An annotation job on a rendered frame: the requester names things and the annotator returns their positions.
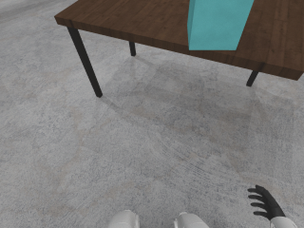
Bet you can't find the robot left thigh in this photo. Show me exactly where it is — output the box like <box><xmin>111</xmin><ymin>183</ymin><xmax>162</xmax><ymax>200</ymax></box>
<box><xmin>105</xmin><ymin>211</ymin><xmax>140</xmax><ymax>228</ymax></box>

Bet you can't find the robot right thigh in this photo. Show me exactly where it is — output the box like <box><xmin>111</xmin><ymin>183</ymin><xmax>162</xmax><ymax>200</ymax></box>
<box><xmin>173</xmin><ymin>213</ymin><xmax>209</xmax><ymax>228</ymax></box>

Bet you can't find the robot thigh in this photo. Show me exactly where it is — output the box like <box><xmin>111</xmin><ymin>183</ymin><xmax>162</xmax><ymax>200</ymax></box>
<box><xmin>173</xmin><ymin>213</ymin><xmax>209</xmax><ymax>228</ymax></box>
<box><xmin>105</xmin><ymin>211</ymin><xmax>140</xmax><ymax>228</ymax></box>

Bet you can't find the robot right forearm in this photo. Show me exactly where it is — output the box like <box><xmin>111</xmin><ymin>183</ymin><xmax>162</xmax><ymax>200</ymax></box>
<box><xmin>270</xmin><ymin>217</ymin><xmax>297</xmax><ymax>228</ymax></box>

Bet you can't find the carton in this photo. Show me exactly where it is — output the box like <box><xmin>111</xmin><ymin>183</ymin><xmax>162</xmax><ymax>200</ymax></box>
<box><xmin>187</xmin><ymin>0</ymin><xmax>255</xmax><ymax>50</ymax></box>

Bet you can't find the table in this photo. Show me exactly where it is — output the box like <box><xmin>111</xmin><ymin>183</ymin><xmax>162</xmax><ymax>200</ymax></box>
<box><xmin>54</xmin><ymin>0</ymin><xmax>304</xmax><ymax>98</ymax></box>

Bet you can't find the right robot hand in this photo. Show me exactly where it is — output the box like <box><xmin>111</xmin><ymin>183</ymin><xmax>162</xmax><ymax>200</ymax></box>
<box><xmin>247</xmin><ymin>184</ymin><xmax>286</xmax><ymax>220</ymax></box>

